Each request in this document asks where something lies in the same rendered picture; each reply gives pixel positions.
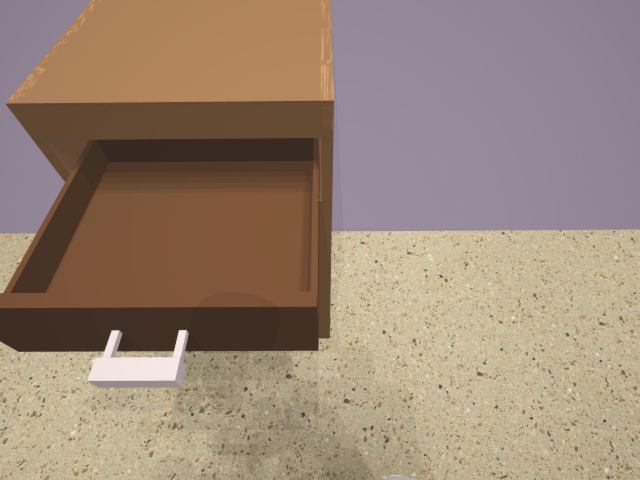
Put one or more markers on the drawer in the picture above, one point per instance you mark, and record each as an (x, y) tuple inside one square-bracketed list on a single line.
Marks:
[(219, 237)]

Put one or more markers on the handle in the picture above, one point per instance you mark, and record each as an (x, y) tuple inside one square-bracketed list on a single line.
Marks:
[(139, 372)]

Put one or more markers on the cabinet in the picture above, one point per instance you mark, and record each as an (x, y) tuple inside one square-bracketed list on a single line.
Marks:
[(189, 69)]

